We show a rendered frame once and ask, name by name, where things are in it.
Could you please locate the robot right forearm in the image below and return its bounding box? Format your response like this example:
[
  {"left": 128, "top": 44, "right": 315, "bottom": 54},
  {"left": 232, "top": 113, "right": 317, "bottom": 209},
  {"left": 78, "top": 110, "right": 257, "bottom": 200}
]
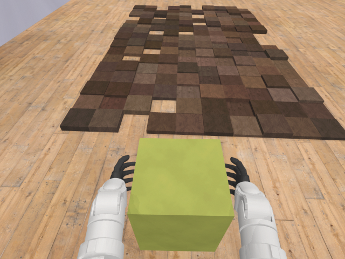
[{"left": 234, "top": 181, "right": 287, "bottom": 259}]

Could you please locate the robot left hand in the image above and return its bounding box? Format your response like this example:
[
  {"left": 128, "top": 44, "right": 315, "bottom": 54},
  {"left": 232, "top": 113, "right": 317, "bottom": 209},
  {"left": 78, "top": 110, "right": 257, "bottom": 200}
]
[{"left": 110, "top": 155, "right": 136, "bottom": 191}]

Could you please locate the carton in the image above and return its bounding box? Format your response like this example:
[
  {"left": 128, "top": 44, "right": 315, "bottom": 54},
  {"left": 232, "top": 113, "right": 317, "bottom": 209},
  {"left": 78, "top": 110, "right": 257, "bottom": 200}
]
[{"left": 127, "top": 138, "right": 234, "bottom": 252}]

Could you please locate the robot left forearm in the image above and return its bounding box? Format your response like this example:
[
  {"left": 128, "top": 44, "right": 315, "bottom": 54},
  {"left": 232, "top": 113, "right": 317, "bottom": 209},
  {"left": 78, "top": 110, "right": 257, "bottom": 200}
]
[{"left": 77, "top": 178, "right": 127, "bottom": 259}]

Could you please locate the robot right hand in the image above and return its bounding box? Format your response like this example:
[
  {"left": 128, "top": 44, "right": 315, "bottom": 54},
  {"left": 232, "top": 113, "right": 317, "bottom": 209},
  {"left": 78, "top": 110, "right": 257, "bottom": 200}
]
[{"left": 225, "top": 157, "right": 250, "bottom": 195}]

